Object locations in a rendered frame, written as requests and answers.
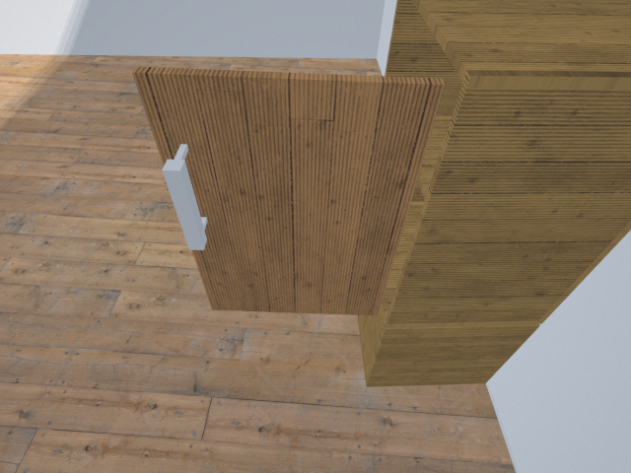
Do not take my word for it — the handle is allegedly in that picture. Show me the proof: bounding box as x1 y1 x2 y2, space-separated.
162 144 208 250

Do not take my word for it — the cupboard door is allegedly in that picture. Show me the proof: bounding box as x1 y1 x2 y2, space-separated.
132 67 445 316

